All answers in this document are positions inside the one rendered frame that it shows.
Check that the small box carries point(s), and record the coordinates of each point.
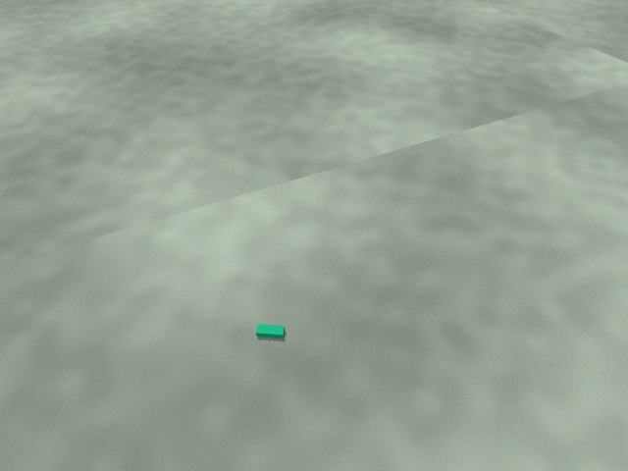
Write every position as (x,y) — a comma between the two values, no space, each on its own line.
(270,331)

